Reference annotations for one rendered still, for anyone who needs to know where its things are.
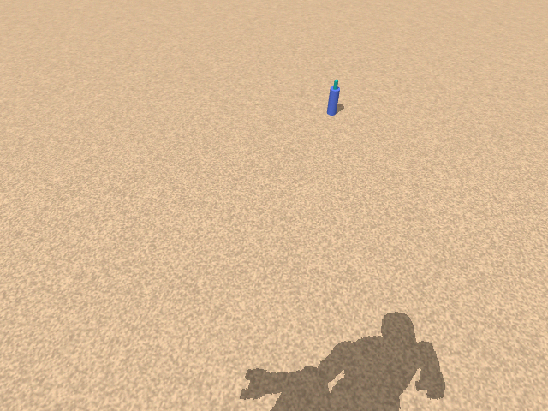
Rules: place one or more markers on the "bottle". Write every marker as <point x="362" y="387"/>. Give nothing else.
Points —
<point x="333" y="99"/>

